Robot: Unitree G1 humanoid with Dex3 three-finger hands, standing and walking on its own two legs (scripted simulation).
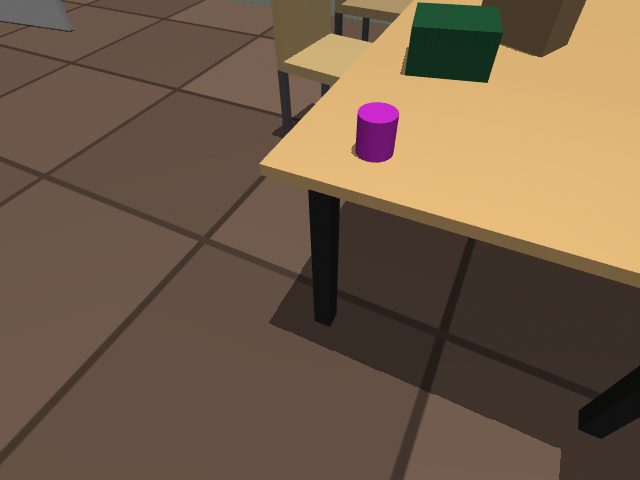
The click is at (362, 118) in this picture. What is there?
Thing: squat round
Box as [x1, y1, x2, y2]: [355, 102, 398, 162]
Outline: 372,102 364,104 358,109 355,151 357,155 362,159 377,162 386,160 392,155 398,111 395,107 389,104 381,102
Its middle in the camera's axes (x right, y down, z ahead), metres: +0.13 -0.22 +0.83
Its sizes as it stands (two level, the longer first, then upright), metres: 0.085 0.085 0.095
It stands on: a support 0.75 m high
